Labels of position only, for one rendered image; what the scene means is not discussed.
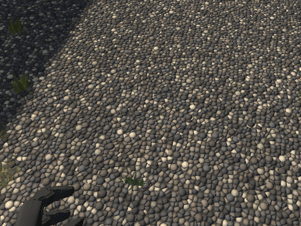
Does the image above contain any robot left hand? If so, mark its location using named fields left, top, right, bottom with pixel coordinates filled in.
left=14, top=185, right=84, bottom=226

